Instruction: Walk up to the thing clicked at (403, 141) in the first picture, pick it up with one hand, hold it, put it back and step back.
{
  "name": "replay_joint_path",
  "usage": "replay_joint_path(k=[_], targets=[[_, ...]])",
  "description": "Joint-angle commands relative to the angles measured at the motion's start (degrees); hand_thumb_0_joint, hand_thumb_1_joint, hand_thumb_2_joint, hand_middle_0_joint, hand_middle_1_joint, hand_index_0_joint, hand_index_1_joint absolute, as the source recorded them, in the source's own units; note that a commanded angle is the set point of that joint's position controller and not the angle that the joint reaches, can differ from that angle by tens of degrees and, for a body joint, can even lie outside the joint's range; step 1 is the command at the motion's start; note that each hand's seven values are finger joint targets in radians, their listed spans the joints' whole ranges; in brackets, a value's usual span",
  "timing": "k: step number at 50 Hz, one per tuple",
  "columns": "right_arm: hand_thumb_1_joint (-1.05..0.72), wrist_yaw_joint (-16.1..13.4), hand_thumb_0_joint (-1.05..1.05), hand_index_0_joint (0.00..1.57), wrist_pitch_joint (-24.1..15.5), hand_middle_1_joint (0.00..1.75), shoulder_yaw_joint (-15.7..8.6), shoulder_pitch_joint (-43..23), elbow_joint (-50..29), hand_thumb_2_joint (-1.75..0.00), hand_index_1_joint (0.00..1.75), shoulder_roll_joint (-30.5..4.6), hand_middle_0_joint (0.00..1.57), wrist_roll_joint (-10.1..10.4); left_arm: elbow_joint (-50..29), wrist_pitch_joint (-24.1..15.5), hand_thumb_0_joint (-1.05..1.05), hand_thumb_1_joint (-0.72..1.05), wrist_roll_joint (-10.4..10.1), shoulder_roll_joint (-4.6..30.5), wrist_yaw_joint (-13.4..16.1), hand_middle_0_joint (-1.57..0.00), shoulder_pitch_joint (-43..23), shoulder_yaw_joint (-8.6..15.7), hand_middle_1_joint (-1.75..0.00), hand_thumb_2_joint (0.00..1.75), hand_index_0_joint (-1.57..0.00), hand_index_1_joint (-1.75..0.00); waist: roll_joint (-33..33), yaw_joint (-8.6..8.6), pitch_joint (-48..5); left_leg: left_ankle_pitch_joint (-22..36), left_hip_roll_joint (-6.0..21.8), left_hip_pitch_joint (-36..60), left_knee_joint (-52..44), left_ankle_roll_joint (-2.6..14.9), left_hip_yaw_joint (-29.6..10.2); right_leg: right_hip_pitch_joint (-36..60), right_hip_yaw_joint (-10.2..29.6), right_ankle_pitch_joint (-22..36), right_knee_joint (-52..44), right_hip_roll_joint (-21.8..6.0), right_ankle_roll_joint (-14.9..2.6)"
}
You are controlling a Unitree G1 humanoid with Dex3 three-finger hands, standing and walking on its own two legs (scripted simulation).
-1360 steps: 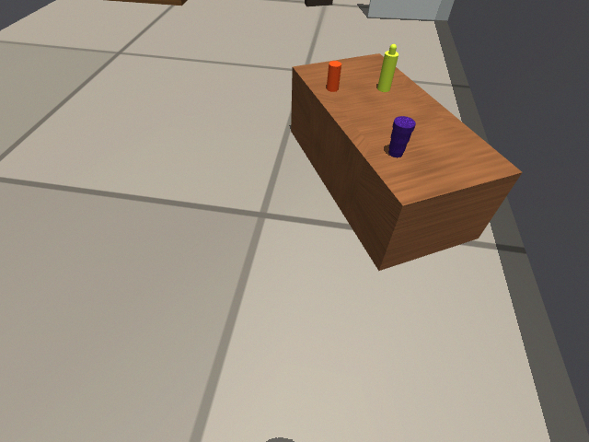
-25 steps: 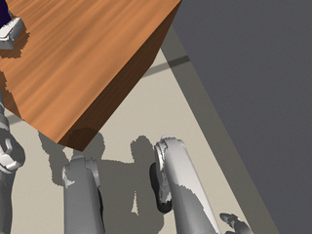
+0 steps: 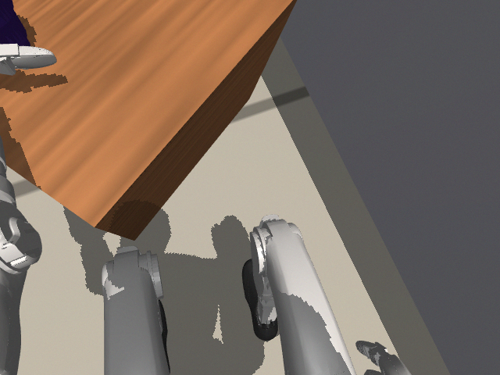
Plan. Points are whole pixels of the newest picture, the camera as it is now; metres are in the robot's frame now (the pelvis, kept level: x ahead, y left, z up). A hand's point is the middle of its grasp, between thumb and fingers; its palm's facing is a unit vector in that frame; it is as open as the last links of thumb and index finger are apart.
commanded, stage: withdraw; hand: left
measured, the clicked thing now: out of the picture +0.59 +0.24 +0.03
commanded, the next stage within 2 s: rise in 0.36 s
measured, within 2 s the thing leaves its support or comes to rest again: neither
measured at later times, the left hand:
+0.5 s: hand out of the picture +0.61 +0.29 +0.15, palm faces +0.30 -0.95 -0.08, open 17.6 cm
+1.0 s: hand out of the picture +0.52 +0.31 +0.19, palm faces +0.25 -0.88 -0.40, open 17.6 cm
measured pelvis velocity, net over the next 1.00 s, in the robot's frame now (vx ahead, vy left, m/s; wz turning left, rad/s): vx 0.05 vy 0.01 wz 0.01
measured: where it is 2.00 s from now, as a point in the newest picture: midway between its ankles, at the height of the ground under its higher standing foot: (211, 333)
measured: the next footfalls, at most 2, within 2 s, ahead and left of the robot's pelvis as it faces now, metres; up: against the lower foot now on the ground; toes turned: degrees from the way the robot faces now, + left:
none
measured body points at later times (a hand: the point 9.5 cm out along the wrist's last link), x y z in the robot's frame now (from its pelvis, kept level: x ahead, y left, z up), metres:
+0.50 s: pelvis +0.01 +0.00 +0.07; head +0.24 +0.04 +0.46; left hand +0.58 +0.34 +0.16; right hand +0.03 -0.26 -0.04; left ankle +0.06 +0.13 -0.40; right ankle +0.11 -0.15 -0.40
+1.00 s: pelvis +0.05 +0.01 +0.22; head +0.21 +0.04 +0.64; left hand +0.50 +0.36 +0.22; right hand +0.06 -0.26 +0.12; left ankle +0.06 +0.13 -0.40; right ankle +0.10 -0.15 -0.40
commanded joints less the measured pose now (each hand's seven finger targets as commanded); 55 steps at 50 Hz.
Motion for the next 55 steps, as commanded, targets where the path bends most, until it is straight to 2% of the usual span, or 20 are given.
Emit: replay_joint_path(k=[1,2,8,14,18,21,22,23,24,25,27,31,32,34,37,39,43,47,50,55], targets=[[-0.9,-0.94,0.0,0.2,0.04,0.3,-4.87,12.74,-1.32,-0.9,0.3,-13.34,0.2,0.24,-12.24,-3.91,0.0,-0.59,-0.6,12.33,0.13,-0.21,-23.49,0.97,-0.18,0.12,-0.22,-0.18,15.61,-0.89,-41.05,16.18,0.56,28.15,-15.69,1.78,2.73,23.25,-3.9,12.46,-9.62,0.5,-5.4],[-0.9,-0.82,0.0,0.2,-0.02,0.3,-4.61,12.95,-0.97,-0.9,0.3,-12.74,0.2,0.03,-14.69,-4.24,0.0,-0.61,-0.53,11.14,0.22,-0.2,-26.79,-0.58,-0.17,0.11,-0.2,-0.17,16.77,-1.33,-41.23,16.21,0.69,28.68,-15.56,1.65,2.71,22.37,-3.93,12.32,-9.29,0.62,-5.51],[-0.9,-1.36,0.0,0.2,0.62,0.3,-4.5,13.04,-1.1,-0.9,0.3,-12.83,0.2,0.09,-20.42,-3.6,0.0,-0.61,-0.15,19.1,2.3,-0.08,-30.37,3.53,-0.07,0.07,-0.08,-0.08,18.65,0.44,-46.07,15.9,0.47,31.66,-17.23,1.79,3.4,27.25,-2.98,12.13,-11.23,0.47,-5.3],[-0.9,-2.52,0.0,0.2,1.97,0.3,-4.3,13.84,-1.01,-0.9,0.3,-12.34,0.2,1.27,-21.5,0.86,0.0,-0.61,0.25,25.87,0.68,-0.05,-32.14,5.33,-0.08,0.09,-0.06,-0.08,17.25,-0.41,-49.02,16.37,0.71,34.14,-20.8,2.59,3.67,35.43,-1.89,13.85,-16.87,0.86,-4.87],[-0.89,-3.07,0.0,0.2,2.06,0.3,-3.84,14.04,-0.74,-0.9,0.3,-11.97,0.2,2.03,-16.61,4.18,0.0,-0.61,0.71,25.45,-1.62,-0.03,-30.02,3.11,-0.08,0.08,-0.04,-0.07,15.34,-1.52,-43.18,15.32,1.38,35.8,-24.98,2.68,3.14,36.37,-2.27,12.89,-21.44,1.32,-4.8],[-0.88,-3.37,0.0,0.2,1.47,0.3,-3.95,14.06,-0.65,-0.89,0.3,-12.53,0.2,2.4,-8.79,6.19,0.0,-0.61,-0.2,22.89,-4.28,-0.03,-24.46,1.53,-0.08,0.06,-0.05,-0.06,12.66,-1.99,-37.72,16.03,1.84,35.9,-26.37,2.84,2.9,36.87,-2.54,13.58,-24.1,1.59,-4.77],[-0.87,-3.33,0.0,0.2,1.14,0.3,-3.43,13.75,-0.89,-0.89,0.3,-11.79,0.2,2.42,-9.55,6.31,0.0,-0.61,-0.57,20.17,-5.21,-0.02,-26.26,-1.0,-0.07,0.07,-0.05,-0.05,12.95,-2.38,-35.08,16.16,2.0,35.58,-26.75,2.72,2.86,35.84,-2.57,13.66,-24.55,1.59,-4.9],[-0.87,-3.44,0.0,0.2,1.12,0.3,-4.01,14.42,-0.91,-0.89,0.3,-12.62,0.2,2.59,-6.67,6.73,0.0,-0.61,-0.49,21.83,-5.57,-0.03,-22.18,0.63,-0.07,0.05,-0.05,-0.05,11.9,-1.98,-34.81,16.52,2.19,36.09,-27.57,2.84,2.76,37.07,-2.78,13.99,-25.59,1.74,-4.77],[-0.84,-3.4,0.0,0.2,0.89,0.3,-3.68,13.73,-1.65,-0.89,0.3,-12.36,0.2,2.76,-8.35,6.64,0.0,-0.53,-1.11,19.84,-6.12,-0.06,-23.82,-0.89,-0.05,0.08,-0.05,-0.05,11.33,-1.9,-33.38,15.78,2.17,35.68,-27.98,2.86,2.64,36.7,-2.73,13.32,-26.45,1.71,-4.89],[-0.87,-2.57,0.0,0.2,2.31,0.3,-3.4,13.22,-0.8,-0.9,0.3,-12.11,0.2,2.46,-2.73,9.81,0.0,-0.48,5.88,26.64,-2.7,-0.07,-21.98,-1.63,-0.05,0.06,-0.07,-0.05,14.12,0.72,-35.49,17.51,1.81,40.81,-32.09,2.36,3.15,39.57,-1.98,13.75,-28.78,1.65,-5.44],[-0.87,-2.17,0.0,0.2,3.51,0.3,-3.51,13.99,-1.25,-0.9,0.3,-11.91,0.2,3.02,-6.7,11.44,0.0,-0.49,5.4,24.33,-0.88,-0.07,-26.53,-2.7,-0.05,0.07,-0.06,-0.05,14.07,-0.24,-36.65,19.92,2.29,44.45,-33.51,2.13,2.58,40.1,-2.28,15.3,-30.43,2.09,-5.39],[-0.92,-1.56,0.0,0.2,5.26,0.3,-3.66,15.38,-1.31,-0.91,0.3,-12.24,0.2,3.4,-11.42,13.44,0.0,-0.54,8.5,35.91,1.97,-0.08,-26.74,2.03,-0.07,0.07,-0.08,-0.07,17.65,2.85,-42.78,25.35,2.62,53.61,-38.04,1.63,2.36,47.21,-2.51,18.27,-33.32,2.38,-5.44],[-0.9,-1.7,0.0,0.2,5.58,0.3,-3.76,15.03,-1.65,-0.9,0.3,-11.88,0.2,3.41,-13.25,13.56,0.0,-0.52,8.57,36.47,2.58,-0.06,-27.34,2.22,-0.06,0.08,-0.06,-0.06,18.26,3.16,-44.22,24.76,2.47,54.78,-39.29,1.73,2.88,50.52,-2.22,18.31,-34.99,2.47,-5.29],[-0.89,-2.05,0.0,0.2,5.66,0.3,-3.76,14.41,-1.64,-0.9,0.3,-11.17,0.2,3.77,-12.47,14.27,0.0,-0.54,8.37,34.33,3.88,-0.05,-25.38,1.25,-0.06,0.06,-0.05,-0.06,17.51,2.58,-41.23,22.28,2.65,56.77,-43.06,1.59,2.48,52.92,-2.54,16.66,-37.92,2.76,-5.23],[-0.89,-2.49,0.0,0.2,4.93,0.3,-4.06,14.6,-0.68,-0.9,0.3,-11.14,0.2,3.54,-8.31,14.98,0.0,-0.58,8.0,28.79,5.12,-0.05,-19.82,-0.57,-0.05,0.04,-0.05,-0.05,18.66,1.67,-36.01,26.48,3.45,62.32,-46.22,0.99,1.86,51.59,-3.12,18.87,-41.01,2.87,-5.41],[-0.89,-2.59,0.0,0.2,4.42,0.3,-4.42,15.03,-0.56,-0.9,0.3,-11.57,0.2,3.72,-5.73,15.68,0.0,-0.6,7.71,26.83,5.44,-0.05,-14.38,-1.1,-0.05,0.03,-0.05,-0.05,17.42,2.69,-33.03,30.59,3.87,66.4,-48.04,0.51,1.47,51.5,-3.65,20.16,-43.26,3.04,-5.57],[-0.89,-2.55,0.0,0.2,3.34,0.3,-5.18,14.23,-1.15,-0.9,0.3,-10.69,0.2,4.37,-4.11,17.3,0.0,-0.58,6.11,17.35,5.18,-0.05,-3.98,-5.7,-0.05,0.04,-0.05,-0.05,12.54,3.56,-27.65,30.17,3.73,66.01,-51.93,0.82,2.82,58.43,-3.74,21.8,-48.42,3.14,-5.55],[-0.89,-2.91,0.0,0.2,2.35,0.3,-6.53,13.98,-1.56,-0.9,0.3,-10.24,0.2,5.54,-10.56,18.98,0.0,-0.59,4.22,10.48,4.97,-0.05,6.01,-8.76,-0.05,0.03,-0.05,-0.05,10.61,5.07,-27.88,34.92,3.86,71.2,-55.9,0.51,3.4,65.24,-3.87,25.9,-52.27,3.3,-5.53],[-0.9,-3.85,0.0,0.2,2.13,0.3,-7.33,12.73,-2.27,-0.9,0.3,-9.48,0.2,6.52,-20.05,19.68,0.0,-0.58,3.0,11.35,6.15,-0.05,11.31,-8.47,-0.05,0.04,-0.05,-0.05,9.7,7.34,-28.76,31.92,3.23,73.88,-60.42,0.49,4.04,72.11,-3.35,25.11,-56.07,3.26,-5.21],[-0.9,-6.2,0.0,0.2,0.88,0.3,-7.86,9.9,-3.19,-0.9,0.3,-7.63,0.2,7.29,-30.78,20.19,0.0,-0.61,0.76,5.66,8.73,-0.04,22.92,-9.2,-0.04,0.01,-0.04,-0.04,10.11,8.62,-25.44,34.69,3.05,80.95,-65.7,-0.05,4.44,77.45,-3.33,27.33,-60.35,3.36,-4.98]])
